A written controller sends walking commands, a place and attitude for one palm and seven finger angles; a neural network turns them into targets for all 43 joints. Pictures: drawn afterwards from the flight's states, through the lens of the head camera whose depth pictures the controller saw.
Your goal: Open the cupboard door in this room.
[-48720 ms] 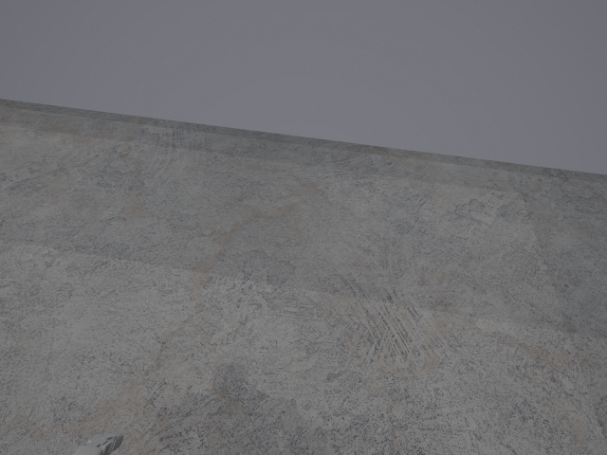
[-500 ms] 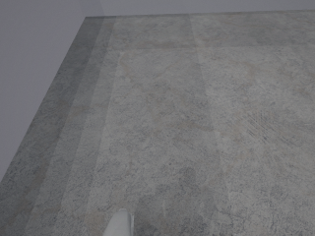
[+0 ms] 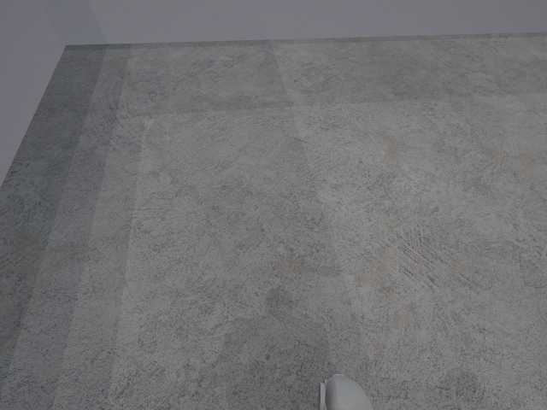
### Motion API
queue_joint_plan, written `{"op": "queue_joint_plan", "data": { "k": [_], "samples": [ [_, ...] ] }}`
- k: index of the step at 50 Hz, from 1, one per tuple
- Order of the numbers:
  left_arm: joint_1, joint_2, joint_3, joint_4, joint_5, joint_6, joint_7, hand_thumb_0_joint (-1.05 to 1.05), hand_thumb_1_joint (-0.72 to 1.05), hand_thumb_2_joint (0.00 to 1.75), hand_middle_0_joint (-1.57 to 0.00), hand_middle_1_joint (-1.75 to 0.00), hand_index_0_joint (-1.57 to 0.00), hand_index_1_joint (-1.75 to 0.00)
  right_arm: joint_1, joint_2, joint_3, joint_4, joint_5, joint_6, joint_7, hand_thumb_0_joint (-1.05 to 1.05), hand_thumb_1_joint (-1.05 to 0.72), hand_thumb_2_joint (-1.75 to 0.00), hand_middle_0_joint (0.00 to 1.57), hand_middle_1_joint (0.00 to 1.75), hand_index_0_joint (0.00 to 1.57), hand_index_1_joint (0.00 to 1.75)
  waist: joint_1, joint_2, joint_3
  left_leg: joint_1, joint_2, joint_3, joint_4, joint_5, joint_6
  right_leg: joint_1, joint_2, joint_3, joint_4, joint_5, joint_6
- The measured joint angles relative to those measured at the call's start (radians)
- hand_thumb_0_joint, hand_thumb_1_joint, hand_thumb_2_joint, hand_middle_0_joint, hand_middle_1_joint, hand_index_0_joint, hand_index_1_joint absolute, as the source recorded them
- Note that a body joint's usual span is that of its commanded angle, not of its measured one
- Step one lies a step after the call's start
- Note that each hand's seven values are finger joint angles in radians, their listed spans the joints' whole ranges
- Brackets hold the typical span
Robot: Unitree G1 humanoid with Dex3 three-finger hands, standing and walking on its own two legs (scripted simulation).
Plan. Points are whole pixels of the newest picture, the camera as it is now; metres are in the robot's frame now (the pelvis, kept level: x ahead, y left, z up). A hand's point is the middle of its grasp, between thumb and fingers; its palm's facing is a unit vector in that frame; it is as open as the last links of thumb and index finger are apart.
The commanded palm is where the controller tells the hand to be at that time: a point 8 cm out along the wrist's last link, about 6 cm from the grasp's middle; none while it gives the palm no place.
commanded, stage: turn to face it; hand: left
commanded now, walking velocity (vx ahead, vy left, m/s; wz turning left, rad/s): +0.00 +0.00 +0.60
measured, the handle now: out of the picture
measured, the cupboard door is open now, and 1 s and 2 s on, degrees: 46 46 46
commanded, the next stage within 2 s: none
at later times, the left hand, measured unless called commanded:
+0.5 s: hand (179, 366) +0.21 +0.18 -0.17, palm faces +0.28 -0.94 -0.21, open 7.2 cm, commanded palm none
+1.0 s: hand (175, 396) +0.16 +0.17 -0.16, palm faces +0.52 -0.79 -0.32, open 7.4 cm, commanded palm none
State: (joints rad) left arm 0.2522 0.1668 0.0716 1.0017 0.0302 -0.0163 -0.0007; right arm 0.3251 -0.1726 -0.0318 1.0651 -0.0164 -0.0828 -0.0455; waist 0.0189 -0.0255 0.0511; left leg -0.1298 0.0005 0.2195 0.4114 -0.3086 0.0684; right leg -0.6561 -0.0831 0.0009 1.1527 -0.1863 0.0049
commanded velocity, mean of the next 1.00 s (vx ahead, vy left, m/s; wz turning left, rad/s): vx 0.00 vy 0.00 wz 0.60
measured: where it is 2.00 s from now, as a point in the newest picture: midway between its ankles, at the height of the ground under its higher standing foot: outside the picture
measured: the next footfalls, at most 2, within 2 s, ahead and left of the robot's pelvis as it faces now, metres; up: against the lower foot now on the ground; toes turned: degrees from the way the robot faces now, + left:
right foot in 0.16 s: +0.19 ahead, -0.13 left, +0.00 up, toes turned -2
left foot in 0.58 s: +0.21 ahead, +0.13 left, +0.00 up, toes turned +27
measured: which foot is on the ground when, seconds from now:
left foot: down 0.00-0.20, up 0.22-0.56, down 0.58-0.94, up 0.96-1.00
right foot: up 0.00-0.14, down 0.16-0.56, up 0.58-0.92, down 0.94-1.00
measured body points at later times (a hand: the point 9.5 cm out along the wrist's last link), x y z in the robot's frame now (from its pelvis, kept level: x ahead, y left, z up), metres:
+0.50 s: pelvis +0.15 -0.03 -0.01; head +0.18 -0.01 +0.44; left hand +0.19 +0.23 -0.16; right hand +0.26 -0.25 -0.15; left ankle +0.15 +0.11 -0.70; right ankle +0.15 -0.13 -0.74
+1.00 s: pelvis +0.20 -0.06 -0.01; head +0.26 -0.06 +0.43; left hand +0.13 +0.21 -0.13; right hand +0.40 -0.23 -0.17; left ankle +0.16 +0.09 -0.71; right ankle +0.26 -0.15 -0.74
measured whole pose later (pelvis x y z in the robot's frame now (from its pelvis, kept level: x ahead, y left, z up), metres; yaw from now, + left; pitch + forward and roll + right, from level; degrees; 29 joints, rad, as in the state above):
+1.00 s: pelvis +0.20 -0.06 -0.01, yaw +33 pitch +1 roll +1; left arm 0.19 0.21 0.04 0.89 0.02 0.01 0.02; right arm 0.17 -0.24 -0.08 0.93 -0.02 0.07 0.01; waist -0.01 0.05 0.08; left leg -0.50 -0.03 -0.07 0.85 -0.43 -0.03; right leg -0.32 -0.05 -0.07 0.63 -0.34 0.00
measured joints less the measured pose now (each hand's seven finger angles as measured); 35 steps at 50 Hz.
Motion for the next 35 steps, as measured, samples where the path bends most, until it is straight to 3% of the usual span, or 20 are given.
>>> {"op": "queue_joint_plan", "data": {
  "k": [4,9,11,14,16,22,26,28,29,31,35],
  "samples": [
    [-0.093,0.022,-0.014,-0.019,-0.005,-0.007,0.000,0.00,0.92,0.90,-0.20,-0.30,-0.20,-0.30,0.079,0.014,0.016,0.041,0.000,0.012,0.005,0.00,-0.93,-0.90,0.19,0.30,0.19,0.30,-0.049,0.010,0.006,0.060,0.010,-0.028,-0.031,-0.032,-0.022,0.059,-0.001,-0.041,-0.311,0.084,-0.001],
    [-0.156,0.020,-0.034,-0.034,-0.008,-0.019,0.005,0.00,0.92,0.90,-0.20,-0.30,-0.20,-0.30,0.171,0.053,0.025,0.084,0.004,0.047,0.014,0.00,-0.91,-0.90,0.20,0.30,0.19,0.30,-0.089,0.020,-0.004,0.079,0.022,-0.079,0.063,-0.128,-0.058,0.231,0.047,-0.107,-0.544,0.032,-0.019],
    [-0.171,0.004,-0.040,-0.039,-0.008,-0.037,0.010,0.00,0.91,0.90,-0.20,-0.30,-0.20,-0.30,0.165,0.061,0.020,0.093,0.015,0.067,0.018,0.01,-0.91,-0.90,0.20,0.30,0.19,0.30,-0.088,0.036,0.006,-0.007,0.033,-0.113,0.281,-0.182,-0.076,0.261,0.050,-0.124,-0.551,-0.066,-0.040],
    [-0.176,-0.011,-0.052,-0.056,-0.013,-0.044,0.020,0.00,0.91,0.90,-0.20,-0.30,-0.20,-0.30,0.116,0.071,0.014,0.074,0.022,0.094,0.021,0.01,-0.91,-0.90,0.20,0.30,0.20,0.30,-0.087,0.021,0.033,-0.184,0.016,-0.163,0.679,-0.254,-0.095,0.308,0.019,-0.152,-0.551,-0.087,-0.048],
    [-0.160,-0.020,-0.052,-0.056,-0.015,-0.031,0.029,0.00,0.91,0.90,-0.20,-0.30,-0.20,-0.30,0.071,0.067,0.007,0.050,0.020,0.111,0.028,0.01,-0.91,-0.90,0.20,0.30,0.20,0.30,-0.082,0.011,0.032,-0.273,0.033,-0.168,0.779,-0.225,-0.103,0.347,0.006,-0.172,-0.584,-0.091,-0.046],
    [-0.127,-0.002,-0.022,-0.055,-0.012,-0.012,0.036,-0.03,0.94,0.90,-0.21,-0.30,-0.21,-0.30,-0.064,0.020,-0.017,-0.042,0.006,0.124,0.046,0.01,-0.91,-0.90,0.20,0.30,0.19,0.30,-0.076,0.004,0.010,-0.388,0.093,-0.146,0.617,-0.102,-0.124,0.419,-0.024,-0.260,-0.623,-0.115,-0.028],
    [-0.106,0.024,-0.013,-0.055,-0.003,0.001,0.028,-0.02,0.93,0.90,-0.21,-0.30,-0.21,-0.30,-0.135,-0.019,-0.030,-0.088,0.002,0.123,0.055,0.01,-0.91,-0.90,0.19,0.30,0.19,0.30,-0.052,-0.007,0.013,-0.345,0.091,-0.108,0.425,-0.074,-0.118,0.435,-0.051,-0.309,-0.556,-0.177,-0.006],
    [-0.082,0.037,-0.008,-0.057,-0.005,0.009,0.022,-0.01,0.92,0.90,-0.20,-0.30,-0.21,-0.30,-0.152,-0.041,-0.033,-0.117,-0.001,0.114,0.060,0.00,-0.91,-0.90,0.19,0.30,0.19,0.30,-0.044,-0.013,0.009,-0.286,0.075,-0.095,0.288,0.022,-0.108,0.426,-0.074,-0.326,-0.479,-0.230,0.011],
    [-0.069,0.044,-0.006,-0.058,-0.010,0.017,0.019,-0.01,0.92,0.90,-0.20,-0.30,-0.21,-0.30,-0.157,-0.054,-0.037,-0.131,-0.005,0.104,0.061,0.00,-0.91,-0.90,0.19,0.30,0.19,0.30,-0.045,-0.011,0.000,-0.287,0.069,-0.106,0.267,0.087,-0.080,0.398,-0.081,-0.314,-0.405,-0.267,0.028],
    [-0.066,0.070,0.000,-0.054,-0.012,0.046,0.019,-0.01,0.92,0.90,-0.20,-0.30,-0.21,-0.30,-0.177,-0.056,-0.035,-0.146,-0.008,0.093,0.057,0.00,-0.91,-0.90,0.19,0.30,0.19,0.30,-0.041,-0.034,0.005,-0.314,0.047,-0.112,0.326,0.036,-0.041,0.311,-0.065,-0.198,-0.203,-0.379,0.050],
    [-0.077,0.091,0.011,-0.053,-0.004,0.069,0.015,0.00,0.91,0.90,-0.20,-0.30,-0.20,-0.30,-0.179,-0.059,-0.026,-0.164,-0.010,0.092,0.044,0.00,-0.91,-0.90,0.19,0.30,0.19,0.30,-0.031,-0.027,0.007,-0.299,0.027,-0.146,0.259,0.034,-0.043,0.177,-0.014,-0.076,0.022,-0.308,0.070]
  ]
}}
